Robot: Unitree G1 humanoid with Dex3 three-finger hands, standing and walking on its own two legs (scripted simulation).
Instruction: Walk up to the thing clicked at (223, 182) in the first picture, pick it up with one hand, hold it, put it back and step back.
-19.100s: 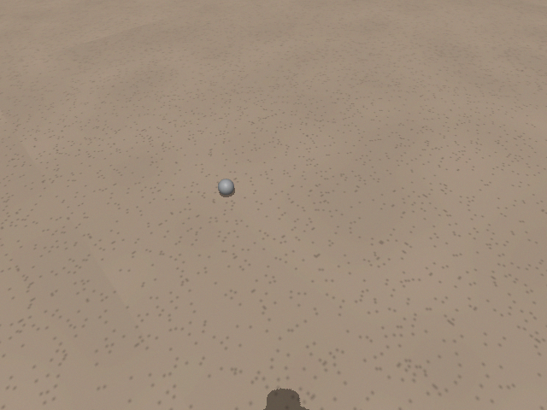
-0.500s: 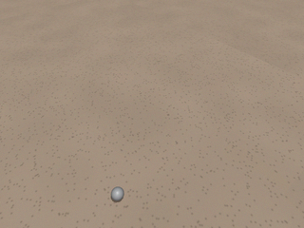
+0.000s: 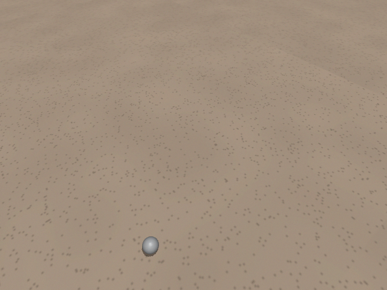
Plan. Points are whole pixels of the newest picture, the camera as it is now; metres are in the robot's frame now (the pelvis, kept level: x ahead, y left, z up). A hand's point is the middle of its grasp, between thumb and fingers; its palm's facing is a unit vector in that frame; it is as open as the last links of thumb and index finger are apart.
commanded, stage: stand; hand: left
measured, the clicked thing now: (150, 245) +0.48 +0.24 -0.74
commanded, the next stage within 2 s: walk up in 0.68 s
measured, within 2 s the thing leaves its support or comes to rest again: neither
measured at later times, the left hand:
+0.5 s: hand out of the picture +0.07 +0.25 -0.16, palm faces -0.03 -0.94 -0.34, open 7.3 cm
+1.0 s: hand out of the picture +0.08 +0.27 -0.16, palm faces -0.03 -0.93 -0.37, open 7.3 cm
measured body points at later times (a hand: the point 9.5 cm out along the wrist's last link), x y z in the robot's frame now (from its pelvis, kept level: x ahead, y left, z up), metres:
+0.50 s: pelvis +0.00 +0.00 +0.00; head +0.01 +0.00 +0.45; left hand +0.07 +0.30 -0.13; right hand +0.08 -0.30 -0.13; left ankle +0.01 +0.12 -0.75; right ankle -0.01 -0.13 -0.75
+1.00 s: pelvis +0.02 +0.01 -0.01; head +0.03 +0.01 +0.44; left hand +0.08 +0.32 -0.13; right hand +0.09 -0.30 -0.13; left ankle +0.01 +0.12 -0.75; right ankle -0.01 -0.13 -0.75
